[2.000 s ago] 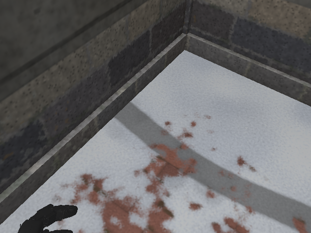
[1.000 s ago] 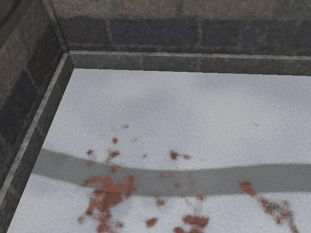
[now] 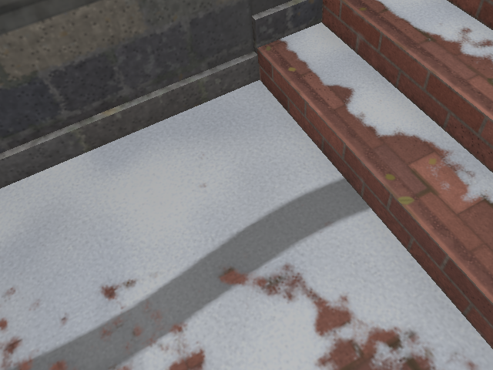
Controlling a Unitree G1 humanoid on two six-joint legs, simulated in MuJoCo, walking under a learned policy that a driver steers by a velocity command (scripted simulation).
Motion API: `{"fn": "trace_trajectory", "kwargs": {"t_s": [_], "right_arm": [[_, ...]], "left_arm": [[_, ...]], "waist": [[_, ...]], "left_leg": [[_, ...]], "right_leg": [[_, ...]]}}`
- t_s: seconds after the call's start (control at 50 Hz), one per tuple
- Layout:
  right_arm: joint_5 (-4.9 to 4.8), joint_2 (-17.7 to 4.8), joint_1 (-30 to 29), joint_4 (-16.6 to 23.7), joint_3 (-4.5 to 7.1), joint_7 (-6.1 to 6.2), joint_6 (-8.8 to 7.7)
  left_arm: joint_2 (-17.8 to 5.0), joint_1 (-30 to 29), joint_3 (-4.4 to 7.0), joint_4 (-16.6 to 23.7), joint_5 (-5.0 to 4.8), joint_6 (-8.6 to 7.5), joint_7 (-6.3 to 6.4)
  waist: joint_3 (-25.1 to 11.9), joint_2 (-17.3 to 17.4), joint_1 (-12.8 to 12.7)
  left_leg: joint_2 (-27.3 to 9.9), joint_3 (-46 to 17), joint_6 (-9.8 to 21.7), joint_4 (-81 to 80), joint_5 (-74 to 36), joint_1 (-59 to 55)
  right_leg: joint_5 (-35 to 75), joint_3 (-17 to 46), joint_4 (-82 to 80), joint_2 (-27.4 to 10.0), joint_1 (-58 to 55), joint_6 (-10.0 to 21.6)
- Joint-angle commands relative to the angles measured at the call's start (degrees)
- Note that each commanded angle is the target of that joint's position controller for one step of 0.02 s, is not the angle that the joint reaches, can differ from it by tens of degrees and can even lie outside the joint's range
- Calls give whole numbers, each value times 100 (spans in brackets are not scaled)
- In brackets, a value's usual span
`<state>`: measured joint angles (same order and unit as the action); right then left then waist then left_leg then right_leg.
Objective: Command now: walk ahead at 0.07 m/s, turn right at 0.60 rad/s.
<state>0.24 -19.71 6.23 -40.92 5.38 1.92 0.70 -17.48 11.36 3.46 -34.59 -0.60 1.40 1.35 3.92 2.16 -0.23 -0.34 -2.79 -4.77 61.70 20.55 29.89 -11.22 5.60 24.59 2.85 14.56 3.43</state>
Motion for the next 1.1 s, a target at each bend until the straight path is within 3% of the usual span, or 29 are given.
{"fn": "trace_trajectory", "kwargs": {"t_s": [0.02, 0.06, 0.14, 0.22, 0.26, 0.28, 0.3, 0.32, 0.34, 0.36, 0.42, 0.56, 0.62, 0.66, 0.7, 0.72, 0.74, 0.76, 0.78, 0.8, 0.82, 0.84, 0.86, 0.88, 0.9, 0.94, 0.98, 1.04, 1.1], "right_arm": [[0, -347, -170, 421, 56, 2, -77], [-46, -393, -355, 485, 58, -61, -154], [-79, -357, -517, 539, 20, -226, -409], [-150, -418, -135, 429, 45, -314, -610], [-141, -386, 389, 229, 74, -290, -675], [-117, -597, 865, 93, 139, -229, -689], [18, -943, 1335, 41, 174, -165, -685], [130, -1232, 1477, -64, 251, -226, -698], [-8, -906, 1074, 27, 169, -219, -689], [-41, -586, 893, 95, 70, -164, -669], [24, -413, 936, 72, -42, -75, -646], [36, -582, 1174, -162, -86, -108, -592], [-79, -794, 1412, -324, -59, -117, -518], [-145, -856, 1410, -357, -44, -135, -460], [-177, -1041, 1381, -400, 16, -80, -444], [-166, -1175, 1375, -408, 58, -50, -402], [-179, -1142, 1312, -367, 43, -27, -394], [-68, -953, 1369, -231, -36, -17, -448], [155, 15, 2083, 175, -340, -140, -579], [-45, -538, 1414, 249, -278, -213, -771], [-277, -770, 769, 518, -200, -243, -861], [-231, -682, 662, 569, -251, -215, -913], [-79, -658, 656, 525, -234, -178, -911], [369, -325, 1098, 248, -368, -259, -583], [454, -273, 1379, 193, -384, -293, -417], [389, -226, 1433, 187, -404, -324, -295], [307, -201, 1013, 299, -426, -340, -285], [282, 12, 216, 468, -522, -355, -315], [227, -90, -158, 529, -500, -334, -379]], "left_arm": [[-932, 160, 263, 271, -45, -79, 38], [-977, 232, 263, 228, -44, -107, 25], [-1078, 302, 270, 130, -53, -146, -1], [-1038, 130, 241, 162, -72, -132, -68], [-860, -13, 184, 186, -90, -115, -55], [-590, -16, 100, 220, -60, -150, -52], [-140, 81, -26, 295, -69, -180, -59], [-468, -72, 48, 551, -151, -243, -40], [-804, 15, 145, 460, -136, -261, -24], [-884, 124, 183, 270, -101, -252, -53], [-606, -13, 157, 227, -82, -308, -160], [-223, -613, 19, 558, -75, -349, -337], [-114, -1111, -49, 755, -74, -386, -461], [-160, -1170, -42, 796, -112, -383, -522], [-354, -945, 49, 814, -60, -404, -509], [-592, -410, 167, 709, -53, -396, -497], [-874, 558, 336, 455, -76, -380, -439], [-1188, 1509, 491, 219, -87, -291, -333], [-1930, 1291, 571, 262, -121, -312, -274], [-1370, 1627, 439, 336, -118, -383, -283], [-1131, 1359, 347, 225, -63, -463, -286], [-1065, 974, 316, 215, -81, -511, -281], [-955, 560, 270, 267, -57, -526, -275], [-866, 480, 206, -41, 331, -388, -199], [-801, 475, 166, -50, 286, -380, -194], [-773, 539, 133, -218, 187, -447, -211], [-810, 626, 140, -377, 163, -479, -225], [-706, 859, 98, -575, 178, -519, -235], [-773, 1131, 110, -783, 178, -536, -203]], "waist": [[-873, -988, -129], [-619, -1130, -231], [-405, -1066, -297], [-368, -1052, -52], [-378, -836, 305], [-558, -540, 495], [-798, 483, 532], [-385, 1153, 458], [69, 860, 272], [199, 726, 250], [133, 471, 318], [168, 280, 489], [366, 188, 639], [378, 258, 555], [5, 382, 243], [-382, 491, -102], [-929, 374, -635], [-1395, -36, -1069], [-2131, -1839, -147], [-2861, -1111, -711], [-1784, -811, -716], [-1176, -314, -437], [-842, -40, -191], [-448, -124, 155], [-504, -256, 264], [-598, -459, 333], [-491, -646, 216], [-298, -672, -84], [-302, -596, -291]], "left_leg": [[3, -136, -44, -758, -204, 439], [30, -198, 12, -1380, -258, 410], [120, -278, 187, -2325, -160, -13], [209, -219, 372, -3145, -293, -1134], [164, -95, 520, -4009, -994, -2264], [-308, -492, 648, -4084, -831, -3186], [-1394, -1970, 1066, -4641, 689, -3880], [-2216, -3610, 1699, -5205, 2047, -3537], [-2217, -3379, 1740, -5257, 2304, -3267], [-1866, -2752, 1555, -5261, 1851, -3199], [-1416, -1354, 1295, -5344, 47, -3102], [-1229, 220, 1387, -5424, -1875, -2916], [-1352, 561, 1367, -5443, -2236, -2948], [-1427, 783, 1274, -5193, -2993, -3243], [-1519, 1008, 1144, -4461, -5586, -3459], [-1480, 1155, 1068, -3631, -6682, -3490], [-1333, 1289, 920, -2478, -6783, -3016], [-1118, 1247, 715, -844, -5028, -1565], [-10, 853, 407, 1250, 1044, 796], [136, -433, 451, 1835, 1212, 1198], [-104, -400, 522, 1690, 601, 1665], [-370, -335, 570, 1179, 104, 1470], [-526, -309, 510, 787, -120, 1155], [-744, -1, 435, 351, -286, 410], [-650, 146, 327, 312, -157, -50], [-591, 300, 164, 56, -305, -308], [-604, 390, 88, -512, -779, -153], [-525, 445, 188, -1683, -1735, -190], [-379, 404, 354, -2321, -1931, -241]], "right_leg": [[449, 1554, -732, -1221, -1162, 1011], [-1338, 1999, -1039, -1218, -956, 1047], [-1751, 2397, -1081, -1211, -714, 1091], [-1832, 2692, -949, -1021, -143, 997], [-2028, 2527, -515, -670, 462, 729], [-2379, 2186, 221, -371, 1137, 436], [-2421, 1105, 1880, 312, 2001, 34], [-2391, 741, 2817, 309, 2962, -58], [-1922, 660, 3417, -192, 3298, -164], [-1471, 524, 3608, -257, 3319, -249], [-416, 239, 3940, -491, 3266, -366], [838, -280, 2660, -685, 3029, -554], [884, -658, 1874, -664, 2664, -424], [603, -811, 1453, -598, 2483, -252], [343, -1126, 1175, -204, 1641, 21], [203, -1241, 1086, 46, 887, 194], [665, -1178, 729, 220, -523, 441], [608, -423, 748, -130, -2326, 679], [-518, 2989, 384, -1872, -4103, 1726], [-1642, 4322, -580, -2131, -4185, 1923], [-1349, 3492, -878, -1976, -3482, 1621], [-696, 2805, -934, -1749, -2574, 1459], [78, 2337, -981, -1550, -1833, 1360], [1727, 1432, -957, -1266, -899, 1054], [2628, 1090, -897, -1069, -437, 1080], [3170, 720, -913, -851, -6, 1121], [2457, 655, -1161, -790, 106, 1104], [1824, 577, -1292, -697, 6, 920], [2039, 747, -1103, -912, -503, 792]]}}
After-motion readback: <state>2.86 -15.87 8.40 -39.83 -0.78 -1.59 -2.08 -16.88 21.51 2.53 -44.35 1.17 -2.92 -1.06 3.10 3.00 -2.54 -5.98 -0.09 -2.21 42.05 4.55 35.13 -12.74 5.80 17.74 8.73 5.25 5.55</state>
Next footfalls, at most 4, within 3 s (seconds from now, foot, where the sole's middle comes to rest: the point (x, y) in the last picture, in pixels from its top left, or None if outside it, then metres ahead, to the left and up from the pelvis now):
0.28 left None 0.13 0.13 -0.78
0.76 right None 0.35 -0.22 -0.78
1.22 left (356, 294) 0.64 -0.21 -0.78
1.78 right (487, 234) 0.72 -0.54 -0.63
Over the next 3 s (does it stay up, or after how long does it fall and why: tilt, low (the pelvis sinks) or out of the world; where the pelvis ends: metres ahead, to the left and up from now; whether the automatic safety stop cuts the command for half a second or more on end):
stays up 0.93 -0.63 0.29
